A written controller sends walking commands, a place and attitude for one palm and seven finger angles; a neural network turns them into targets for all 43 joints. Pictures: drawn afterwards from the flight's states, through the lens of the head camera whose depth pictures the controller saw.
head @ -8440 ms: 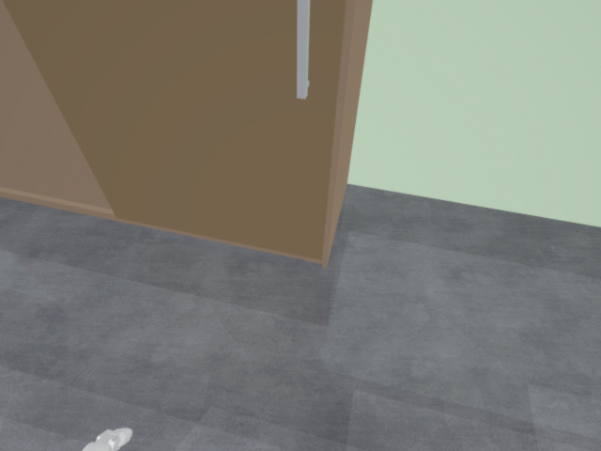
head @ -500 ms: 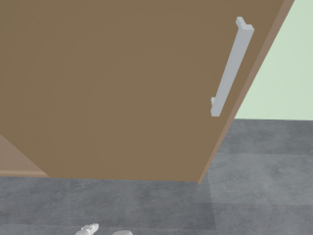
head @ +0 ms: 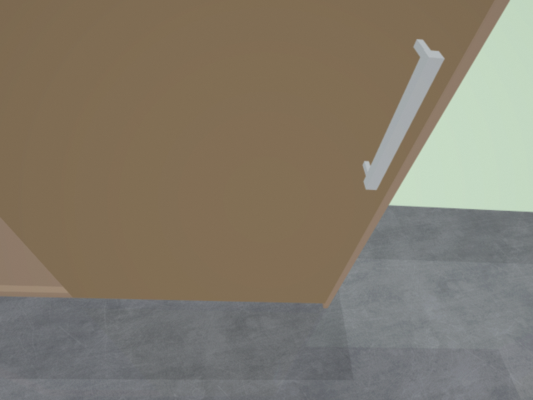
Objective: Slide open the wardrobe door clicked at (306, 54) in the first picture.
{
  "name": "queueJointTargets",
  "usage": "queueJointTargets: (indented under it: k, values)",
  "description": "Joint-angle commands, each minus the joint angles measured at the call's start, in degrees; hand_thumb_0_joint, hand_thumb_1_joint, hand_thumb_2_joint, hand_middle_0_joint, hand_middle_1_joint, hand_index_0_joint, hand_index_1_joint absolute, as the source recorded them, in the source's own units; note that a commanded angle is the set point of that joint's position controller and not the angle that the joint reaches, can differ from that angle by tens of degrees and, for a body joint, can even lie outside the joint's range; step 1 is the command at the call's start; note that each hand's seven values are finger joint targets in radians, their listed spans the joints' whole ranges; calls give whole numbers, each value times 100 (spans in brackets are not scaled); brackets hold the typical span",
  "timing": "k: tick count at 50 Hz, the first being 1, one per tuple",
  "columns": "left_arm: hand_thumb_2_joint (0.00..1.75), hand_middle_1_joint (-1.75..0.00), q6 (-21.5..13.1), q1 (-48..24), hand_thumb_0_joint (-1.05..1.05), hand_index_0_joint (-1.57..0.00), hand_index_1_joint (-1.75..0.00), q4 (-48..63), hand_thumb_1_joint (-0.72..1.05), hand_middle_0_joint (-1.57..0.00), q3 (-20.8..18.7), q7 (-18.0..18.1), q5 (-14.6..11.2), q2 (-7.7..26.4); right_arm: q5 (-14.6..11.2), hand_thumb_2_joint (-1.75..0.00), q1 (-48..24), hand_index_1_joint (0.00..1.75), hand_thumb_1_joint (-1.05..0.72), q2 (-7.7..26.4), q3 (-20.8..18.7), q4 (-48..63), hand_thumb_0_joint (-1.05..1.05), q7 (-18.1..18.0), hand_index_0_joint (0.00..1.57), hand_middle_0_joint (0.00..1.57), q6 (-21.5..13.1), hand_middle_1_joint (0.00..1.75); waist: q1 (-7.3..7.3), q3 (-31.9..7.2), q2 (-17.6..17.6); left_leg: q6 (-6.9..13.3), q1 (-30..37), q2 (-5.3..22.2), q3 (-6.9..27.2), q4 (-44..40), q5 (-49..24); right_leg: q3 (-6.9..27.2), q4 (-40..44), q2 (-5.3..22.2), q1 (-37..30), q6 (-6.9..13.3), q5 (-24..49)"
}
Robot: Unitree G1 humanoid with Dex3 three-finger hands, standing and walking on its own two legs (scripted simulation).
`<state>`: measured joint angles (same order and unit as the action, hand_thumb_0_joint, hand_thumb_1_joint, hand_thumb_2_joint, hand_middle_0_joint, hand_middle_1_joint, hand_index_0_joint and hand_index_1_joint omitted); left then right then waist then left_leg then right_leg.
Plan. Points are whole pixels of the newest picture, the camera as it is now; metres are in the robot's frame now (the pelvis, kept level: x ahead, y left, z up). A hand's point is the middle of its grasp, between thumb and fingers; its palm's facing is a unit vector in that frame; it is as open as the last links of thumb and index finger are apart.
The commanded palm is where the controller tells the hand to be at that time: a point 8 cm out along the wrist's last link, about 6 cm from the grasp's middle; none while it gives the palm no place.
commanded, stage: come to a stop and stand still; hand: right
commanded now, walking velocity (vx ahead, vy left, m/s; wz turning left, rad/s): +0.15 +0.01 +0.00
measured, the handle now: (392, 124) +0.54 -0.20 +0.15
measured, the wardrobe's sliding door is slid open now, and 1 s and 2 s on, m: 0.00 0.00 0.00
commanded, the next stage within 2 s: look again from close up in 1.04 s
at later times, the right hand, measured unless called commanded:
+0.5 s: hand out of the picture +0.04 -0.21 -0.18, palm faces -0.01 +0.98 -0.18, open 7.3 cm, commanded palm none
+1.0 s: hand out of the picture +0.07 -0.18 -0.18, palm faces +0.06 +0.98 -0.21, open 7.2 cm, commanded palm none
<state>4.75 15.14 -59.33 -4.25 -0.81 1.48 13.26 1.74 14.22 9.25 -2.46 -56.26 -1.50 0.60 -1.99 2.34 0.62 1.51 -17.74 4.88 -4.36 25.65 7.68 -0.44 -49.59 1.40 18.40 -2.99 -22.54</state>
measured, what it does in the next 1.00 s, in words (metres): steps on the spot: right foot, then left foot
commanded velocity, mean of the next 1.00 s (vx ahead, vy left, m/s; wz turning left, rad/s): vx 0.04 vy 0.05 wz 0.00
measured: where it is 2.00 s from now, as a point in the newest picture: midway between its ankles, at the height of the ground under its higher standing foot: outside the picture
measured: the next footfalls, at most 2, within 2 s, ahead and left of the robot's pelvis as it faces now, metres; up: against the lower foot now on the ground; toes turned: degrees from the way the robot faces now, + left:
right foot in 0.14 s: +0.04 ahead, -0.14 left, +0.00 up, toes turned -4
left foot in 0.56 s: +0.07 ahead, +0.09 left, +0.00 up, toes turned +5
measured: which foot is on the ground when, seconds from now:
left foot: down 0.00-0.14, up 0.16-0.54, down 0.56-1.00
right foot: up 0.00-0.12, down 0.14-1.00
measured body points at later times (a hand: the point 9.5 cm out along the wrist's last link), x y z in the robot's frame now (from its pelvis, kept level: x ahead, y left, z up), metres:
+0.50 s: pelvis +0.01 -0.03 +0.00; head +0.04 -0.04 +0.45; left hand -0.07 +0.17 -0.15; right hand +0.04 -0.26 -0.17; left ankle +0.02 +0.09 -0.72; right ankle -0.06 -0.15 -0.74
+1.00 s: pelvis +0.05 +0.00 +0.00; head +0.06 +0.00 +0.45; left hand +0.06 +0.23 -0.16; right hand +0.07 -0.23 -0.16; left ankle +0.03 +0.09 -0.74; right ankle -0.01 -0.14 -0.74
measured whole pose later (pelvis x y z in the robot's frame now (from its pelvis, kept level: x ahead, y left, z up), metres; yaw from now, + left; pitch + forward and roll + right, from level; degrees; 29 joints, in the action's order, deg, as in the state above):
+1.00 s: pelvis +0.05 +0.00 +0.00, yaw +0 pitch +0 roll +0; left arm -0.5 14.1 -64.6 -1.1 2.5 0.8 8.7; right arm 0.1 12.9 9.5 -1.0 -64.4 -2.0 -1.0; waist -0.3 1.2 0.3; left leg 2.5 -9.4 -0.6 -6.8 24.1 14.4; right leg -3.6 -23.1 4.3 5.7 -2.8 -16.8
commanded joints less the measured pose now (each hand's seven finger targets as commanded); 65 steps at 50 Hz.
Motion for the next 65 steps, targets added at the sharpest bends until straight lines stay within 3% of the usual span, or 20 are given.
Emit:
queueJointTargets:
  k: [1,5,7,9,12,15,19,23,26,28,30,35,40,45,56,57,58,61,63,65]
  values:
    - [90,-30,-242,205,0,-20,-30,318,90,-20,56,31,-50,67,51,-90,223,30,-90,1314,-323,145,0,-53,20,20,-28,30,-77,-280,-1321,540,469,1139,1650,-1667,1990,-290,1118,-128,-160,101,-366]
    - [90,-30,-416,1372,0,-20,-30,-132,90,-20,136,133,-64,-13,-50,-90,-109,30,-90,1011,-236,44,0,-38,20,20,42,30,432,-492,-778,-40,-607,462,940,-986,2452,-350,3068,-121,-1991,233,440]
    - [90,-30,-463,1090,0,-20,-30,19,90,-20,28,227,18,648,-121,-90,-47,30,-90,322,-98,111,0,9,20,20,88,30,429,324,1697,-351,-1592,-457,-19,1271,1975,2038,4576,1707,-961,747,-2050]
    - [90,-30,-489,397,0,-20,-30,236,90,-20,116,278,42,633,-14,-90,-148,30,-90,456,-168,52,0,86,20,20,73,30,208,797,1081,-266,-1151,-291,533,2265,1423,2155,4863,1813,253,1016,-2121]
    - [90,-30,-608,360,0,-20,-30,122,90,-20,180,322,-16,366,7,-90,248,30,-90,442,-185,-261,0,183,20,20,59,30,96,836,751,-343,-1585,-342,492,3114,829,1166,4488,1243,-433,822,-691]
    - [90,-30,-688,902,0,-20,-30,-82,90,-20,187,367,-28,235,-8,-90,164,30,-90,427,-167,-275,0,189,20,20,-3,30,263,564,628,-414,-1958,-264,477,3197,721,947,4136,1260,-1358,876,818]
    - [90,-30,-698,1304,0,-20,-30,-278,90,-20,192,433,19,157,-49,-90,-292,30,-90,334,-88,-94,0,170,20,20,-1,30,443,417,677,-441,-1746,-123,335,2423,1170,853,3545,1524,-1842,1187,3399]
    - [90,-30,-631,1162,0,-20,-30,-360,90,-20,163,436,28,189,-116,-90,-312,30,-90,181,-30,-114,0,134,20,20,-47,30,427,197,978,-319,-510,-313,42,982,1342,664,2955,1339,-1529,1101,4351]
    - [90,-30,-617,1080,0,-20,-30,-411,90,-20,128,399,-63,82,-119,-90,322,30,-90,316,-61,-428,0,95,20,20,-142,30,135,-192,565,-290,1025,-228,83,-422,-386,377,2356,911,-908,644,3115]
    - [90,-30,-629,1135,0,-20,-30,-328,90,-20,258,322,-147,-411,-123,-90,655,30,-90,844,-107,-623,0,-14,20,20,-240,30,99,-593,-809,211,2340,1120,1352,-323,-2293,-169,1887,289,333,185,400]
    - [90,-30,-516,1054,0,-20,-30,-346,90,-20,212,354,-116,-392,-112,-90,501,30,-90,898,-121,-623,0,-32,20,20,-242,30,102,-578,-1281,670,1595,1334,1473,-721,-1927,-164,1312,259,-79,161,-739]
    - [90,-30,-509,1107,0,-20,-30,-621,90,-20,267,345,-103,-484,-143,-90,-68,30,-90,520,-4,-594,0,-92,20,20,-210,30,334,-339,-545,546,1169,826,790,-275,-2303,-112,2273,365,-626,151,716]
    - [90,-30,-530,680,0,-20,-30,-617,90,-20,280,320,-70,-280,-137,-90,-134,30,-90,392,46,-588,0,-58,20,20,-126,30,204,345,215,14,587,188,441,-562,-401,22,2863,653,-725,217,1729]
    - [90,-30,-558,551,0,-20,-30,-565,90,-20,297,353,-78,-183,-148,-90,217,30,-90,463,85,-707,0,-74,20,20,-193,30,180,-12,150,17,1000,267,470,-484,-1566,-68,2782,636,-1087,212,2285]
    - [90,-30,-545,413,0,-20,-30,-519,90,-20,324,348,-93,-29,-141,-90,392,30,-90,517,130,-793,0,-80,20,20,-216,30,208,-19,-116,23,1029,252,510,-609,-1385,-108,3003,625,-1278,239,2007]
    - [90,-30,-609,-220,0,-20,-30,-138,90,-20,262,253,-131,232,-62,-90,1014,30,-90,667,115,-1024,0,-311,20,20,-335,30,-60,340,-315,-333,949,627,983,-450,-3790,-487,1605,513,-363,151,1317]
    - [90,-30,-566,-58,0,-20,-30,114,90,-20,349,233,-148,-30,-53,-90,1001,30,-90,916,98,-928,0,-267,20,20,-422,30,190,140,-449,-109,1337,983,1004,-333,-5145,-365,1500,271,-210,192,521]
    - [90,-30,-596,563,0,-20,-30,4,90,-20,309,247,-130,-159,-80,-90,643,30,-90,697,155,-657,0,-191,20,20,-378,30,384,-948,-510,300,1420,781,663,-62,-3261,-270,2040,226,-837,265,604]
    - [90,-30,-611,669,0,-20,-30,-22,90,-20,297,238,-74,-62,-92,-90,403,30,-90,529,171,-528,0,-148,20,20,-307,30,423,-657,-289,199,688,402,584,-204,-643,-77,2352,417,-1072,330,1078]
    - [90,-30,-618,489,0,-20,-30,29,90,-20,332,229,-52,10,-85,-90,361,30,-90,441,192,-495,0,-111,20,20,-236,30,310,132,99,91,357,193,535,-296,482,134,2633,511,-495,402,1084]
